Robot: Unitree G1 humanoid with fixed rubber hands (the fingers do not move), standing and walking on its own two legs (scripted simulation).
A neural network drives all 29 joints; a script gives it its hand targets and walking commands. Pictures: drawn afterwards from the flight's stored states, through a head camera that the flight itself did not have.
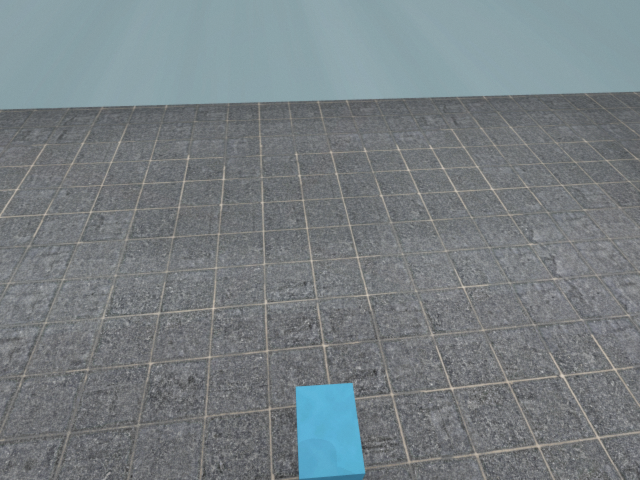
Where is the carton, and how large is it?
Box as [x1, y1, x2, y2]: [296, 383, 364, 479]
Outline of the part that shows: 352,383 296,387 299,479 362,478 364,474 364,467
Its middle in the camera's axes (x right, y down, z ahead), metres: +0.02 +0.56 +1.10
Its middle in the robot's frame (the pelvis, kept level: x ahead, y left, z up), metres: +0.41 -0.02 -0.71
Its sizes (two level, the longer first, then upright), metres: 0.234 0.167 0.149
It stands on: the floor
